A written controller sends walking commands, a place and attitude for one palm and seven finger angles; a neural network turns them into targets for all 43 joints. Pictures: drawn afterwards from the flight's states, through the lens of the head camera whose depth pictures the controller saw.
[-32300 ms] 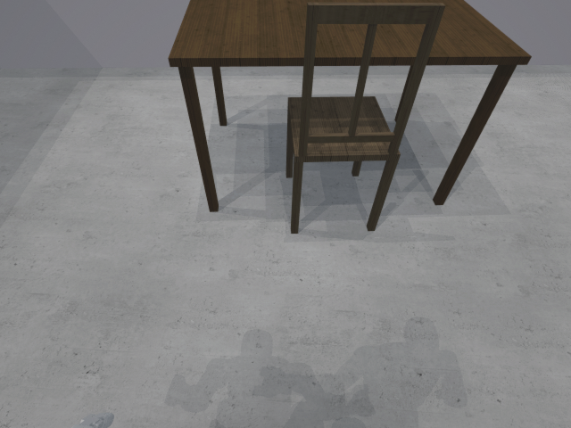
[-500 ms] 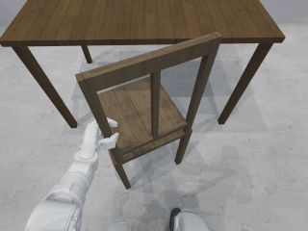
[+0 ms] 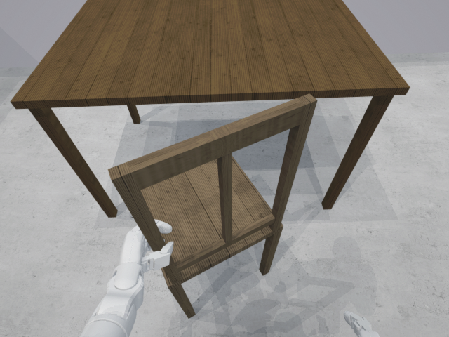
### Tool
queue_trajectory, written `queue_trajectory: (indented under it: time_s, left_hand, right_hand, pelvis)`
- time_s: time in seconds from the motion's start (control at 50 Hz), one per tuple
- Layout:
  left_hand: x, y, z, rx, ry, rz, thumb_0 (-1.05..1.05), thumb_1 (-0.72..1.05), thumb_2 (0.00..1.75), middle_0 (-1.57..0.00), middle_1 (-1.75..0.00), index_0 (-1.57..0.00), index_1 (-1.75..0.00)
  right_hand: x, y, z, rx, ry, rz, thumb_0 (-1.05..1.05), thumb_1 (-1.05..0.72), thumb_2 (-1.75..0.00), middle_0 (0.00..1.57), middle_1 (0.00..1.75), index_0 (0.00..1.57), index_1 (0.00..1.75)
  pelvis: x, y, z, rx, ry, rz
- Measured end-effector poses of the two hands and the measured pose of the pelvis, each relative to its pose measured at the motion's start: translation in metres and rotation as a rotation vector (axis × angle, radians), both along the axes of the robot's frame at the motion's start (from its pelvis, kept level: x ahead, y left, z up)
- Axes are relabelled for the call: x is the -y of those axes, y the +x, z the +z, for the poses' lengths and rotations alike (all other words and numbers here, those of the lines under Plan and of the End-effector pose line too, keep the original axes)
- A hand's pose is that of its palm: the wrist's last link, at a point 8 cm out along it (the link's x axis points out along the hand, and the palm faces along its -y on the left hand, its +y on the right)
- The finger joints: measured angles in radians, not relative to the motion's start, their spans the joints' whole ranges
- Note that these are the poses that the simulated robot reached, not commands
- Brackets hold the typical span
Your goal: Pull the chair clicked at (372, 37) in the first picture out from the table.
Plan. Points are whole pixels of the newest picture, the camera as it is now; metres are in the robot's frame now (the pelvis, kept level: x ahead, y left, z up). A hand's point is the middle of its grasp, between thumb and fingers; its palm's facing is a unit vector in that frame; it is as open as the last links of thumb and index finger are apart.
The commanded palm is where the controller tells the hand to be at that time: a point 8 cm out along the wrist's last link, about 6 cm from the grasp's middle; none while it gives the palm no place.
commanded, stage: stop walking, hand still on the chair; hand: left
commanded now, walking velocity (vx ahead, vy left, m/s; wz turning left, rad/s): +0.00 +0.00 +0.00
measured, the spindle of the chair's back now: (226, 205) +0.39 +0.02 -0.05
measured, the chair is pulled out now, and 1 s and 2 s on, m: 0.27 0.27 0.27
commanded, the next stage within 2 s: open the thumb and straighten the fingers in 0.44 s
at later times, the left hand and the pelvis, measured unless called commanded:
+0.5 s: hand (162, 253) +0.28 +0.14 -0.06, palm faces +0.04 -0.98 -0.20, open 5.8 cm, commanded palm +0.26 +0.19 -0.04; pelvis +0.02 +0.01 +0.00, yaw +0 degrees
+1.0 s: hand (153, 251) +0.29 +0.16 -0.07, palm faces +0.06 -0.98 -0.20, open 13.5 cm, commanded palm +0.26 +0.21 -0.04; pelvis +0.03 +0.02 -0.02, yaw +0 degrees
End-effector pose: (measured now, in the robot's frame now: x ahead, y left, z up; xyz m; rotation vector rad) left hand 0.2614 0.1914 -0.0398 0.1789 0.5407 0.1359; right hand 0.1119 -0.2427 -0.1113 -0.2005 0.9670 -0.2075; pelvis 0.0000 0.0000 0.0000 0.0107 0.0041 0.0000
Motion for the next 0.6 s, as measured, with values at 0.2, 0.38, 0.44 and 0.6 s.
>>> queue_trajectory:
  time_s: [0.2, 0.38, 0.44, 0.6]
  left_hand:
    - [0.0, 0.0, 0.0, -0.003, -0.003, -0.009, 0.06, 0.6, 0.68, -0.15, -1.19, -0.5, -1.44]
    - [-0.001, 0.001, 0.0, -0.004, -0.008, -0.027, 0.06, 0.61, 0.68, -0.14, -1.2, -0.5, -1.44]
    - [-0.002, 0.001, 0.0, -0.005, -0.009, -0.034, 0.05, 0.61, 0.68, -0.14, -1.2, -0.5, -1.44]
    - [-0.003, 0.001, -0.001, 0.001, -0.015, -0.045, 0.05, 0.59, 0.69, -0.14, -1.21, -0.5, -1.44]
  right_hand:
    - [-0.005, 0.052, 0.012, 0.075, -0.005, 0.027, 0.01, -0.9, -0.89, 0.2, 0.3, 0.2, 0.3]
    - [-0.014, 0.058, 0.017, 0.075, -0.001, 0.036, 0.01, -0.9, -0.89, 0.2, 0.3, 0.2, 0.3]
    - [-0.016, 0.053, 0.016, 0.06, 0.0, 0.031, 0.01, -0.9, -0.89, 0.2, 0.3, 0.2, 0.3]
    - [-0.017, 0.033, 0.011, 0.027, 0.023, -0.001, 0.01, -0.9, -0.89, 0.2, 0.3, 0.2, 0.3]
  pelvis:
    - [-0.003, 0.018, 0.002, 0.01, -0.005, 0.006]
    - [-0.007, 0.022, 0.003, 0.013, -0.008, 0.005]
    - [-0.008, 0.022, 0.003, 0.014, -0.009, 0.005]
    - [-0.012, 0.023, 0.002, -0.014, -0.008, 0.006]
